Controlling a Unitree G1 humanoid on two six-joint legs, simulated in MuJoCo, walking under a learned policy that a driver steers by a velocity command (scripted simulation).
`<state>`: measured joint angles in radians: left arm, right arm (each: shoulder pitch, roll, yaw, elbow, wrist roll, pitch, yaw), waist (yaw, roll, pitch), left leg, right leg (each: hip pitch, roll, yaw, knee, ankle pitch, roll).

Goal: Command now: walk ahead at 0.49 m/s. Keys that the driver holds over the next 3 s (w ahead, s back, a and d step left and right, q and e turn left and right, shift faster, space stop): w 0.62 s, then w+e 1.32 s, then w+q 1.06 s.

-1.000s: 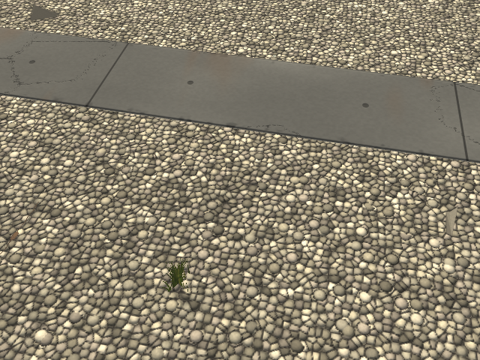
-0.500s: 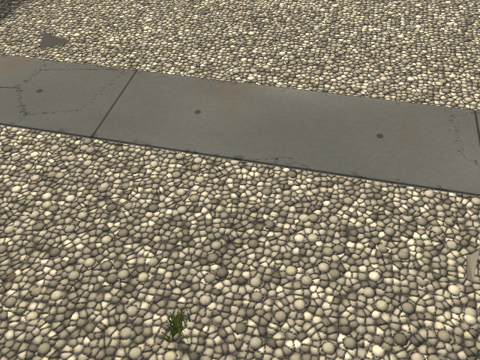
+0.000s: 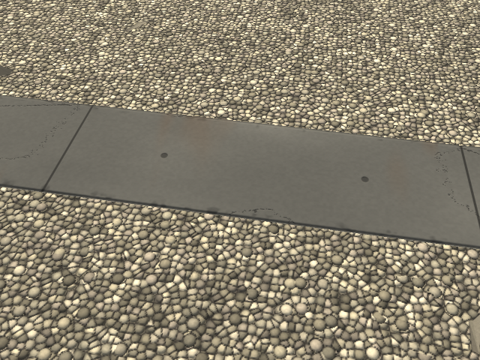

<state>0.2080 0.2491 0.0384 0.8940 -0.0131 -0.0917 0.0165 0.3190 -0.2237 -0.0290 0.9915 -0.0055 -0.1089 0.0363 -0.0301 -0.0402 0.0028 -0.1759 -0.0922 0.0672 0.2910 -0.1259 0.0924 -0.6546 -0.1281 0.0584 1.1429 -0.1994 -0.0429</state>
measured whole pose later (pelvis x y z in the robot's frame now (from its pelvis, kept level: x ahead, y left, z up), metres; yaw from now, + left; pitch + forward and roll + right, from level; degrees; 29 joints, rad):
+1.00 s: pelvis +0.55 -0.03 -0.01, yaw -8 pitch +2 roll +0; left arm 0.34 0.26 0.07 0.93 -0.03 -0.07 0.02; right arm 0.14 -0.23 -0.05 0.88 0.00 -0.12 0.02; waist 0.01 -0.04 0.02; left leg -0.34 0.01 0.09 0.47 -0.16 0.03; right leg -0.44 -0.04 0.06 1.19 -0.37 -0.05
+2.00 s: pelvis +1.05 -0.24 -0.02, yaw -42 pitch +2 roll +1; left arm 0.36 0.28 0.07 0.76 -0.03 -0.04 0.02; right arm 0.08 -0.26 -0.06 0.76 0.00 -0.13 0.03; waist 0.03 -0.03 0.00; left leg -0.42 -0.04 0.01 0.52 -0.15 0.02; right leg -0.30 0.07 0.16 1.09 -0.48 -0.04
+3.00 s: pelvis +1.47 -0.48 -0.01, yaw -14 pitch +2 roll -1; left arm 0.22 0.30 0.06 0.75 -0.01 -0.11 0.00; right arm 0.21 -0.30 -0.07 0.67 0.01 -0.04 0.04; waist 0.01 -0.01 0.06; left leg -0.39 -0.08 0.00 0.54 -0.18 0.10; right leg -0.44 -0.08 0.04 1.19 -0.38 0.01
